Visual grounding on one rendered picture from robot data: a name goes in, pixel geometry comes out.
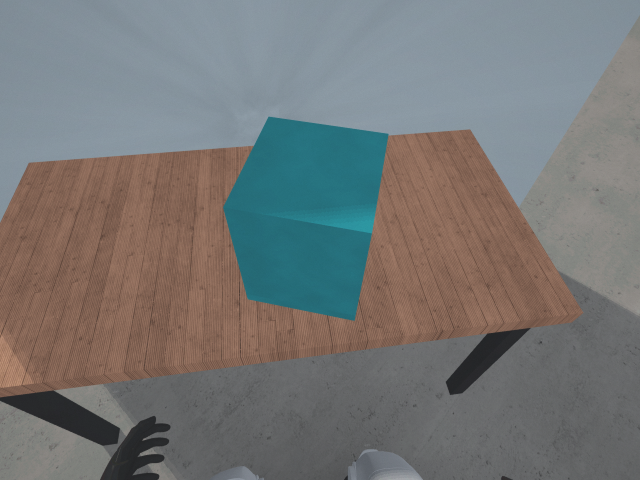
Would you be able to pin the table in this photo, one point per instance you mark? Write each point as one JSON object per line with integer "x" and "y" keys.
{"x": 123, "y": 268}

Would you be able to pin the right robot shin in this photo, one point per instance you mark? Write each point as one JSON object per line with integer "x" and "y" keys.
{"x": 367, "y": 450}

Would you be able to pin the robot left hand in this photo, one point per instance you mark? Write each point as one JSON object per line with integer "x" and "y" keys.
{"x": 125, "y": 460}

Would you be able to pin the robot right thigh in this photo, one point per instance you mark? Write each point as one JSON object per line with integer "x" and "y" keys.
{"x": 380, "y": 465}

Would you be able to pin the carton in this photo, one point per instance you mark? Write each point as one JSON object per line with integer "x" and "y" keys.
{"x": 301, "y": 215}

